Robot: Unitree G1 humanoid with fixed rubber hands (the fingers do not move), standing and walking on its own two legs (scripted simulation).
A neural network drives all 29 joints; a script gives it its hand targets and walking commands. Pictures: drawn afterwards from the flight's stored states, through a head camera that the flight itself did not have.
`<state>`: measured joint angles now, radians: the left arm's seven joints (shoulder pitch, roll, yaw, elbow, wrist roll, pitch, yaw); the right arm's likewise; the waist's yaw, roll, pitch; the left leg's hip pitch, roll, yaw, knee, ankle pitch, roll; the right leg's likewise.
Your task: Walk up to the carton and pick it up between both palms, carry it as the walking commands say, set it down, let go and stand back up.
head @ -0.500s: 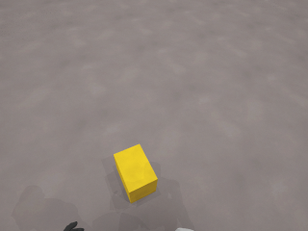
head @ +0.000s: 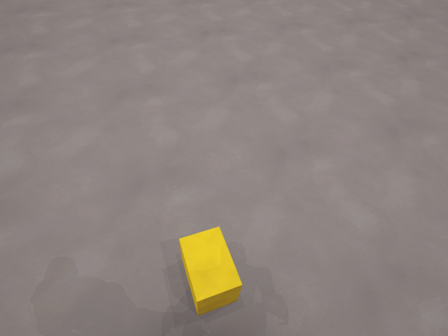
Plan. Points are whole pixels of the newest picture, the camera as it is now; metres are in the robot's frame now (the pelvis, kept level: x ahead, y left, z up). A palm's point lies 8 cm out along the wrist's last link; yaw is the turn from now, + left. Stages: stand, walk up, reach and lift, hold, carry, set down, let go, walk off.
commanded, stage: walk up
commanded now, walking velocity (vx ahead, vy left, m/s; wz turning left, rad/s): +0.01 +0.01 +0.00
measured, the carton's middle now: (208, 270) +0.47 +0.04 -0.67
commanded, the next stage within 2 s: none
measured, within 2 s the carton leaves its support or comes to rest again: neither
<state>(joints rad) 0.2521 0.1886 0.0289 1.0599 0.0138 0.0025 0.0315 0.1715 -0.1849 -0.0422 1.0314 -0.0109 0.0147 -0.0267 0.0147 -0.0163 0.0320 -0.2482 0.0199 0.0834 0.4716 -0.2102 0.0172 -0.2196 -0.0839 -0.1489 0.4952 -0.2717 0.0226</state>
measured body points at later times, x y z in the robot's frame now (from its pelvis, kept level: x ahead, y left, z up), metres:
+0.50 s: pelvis +0.02 +0.01 +0.01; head +0.02 +0.01 +0.46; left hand -0.01 +0.23 -0.15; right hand +0.02 -0.22 -0.15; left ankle +0.03 +0.10 -0.74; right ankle +0.01 -0.13 -0.74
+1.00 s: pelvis +0.03 +0.07 +0.00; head +0.04 +0.09 +0.45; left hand +0.05 +0.31 -0.16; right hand +0.04 -0.15 -0.15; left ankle +0.04 +0.17 -0.74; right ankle +0.01 -0.05 -0.73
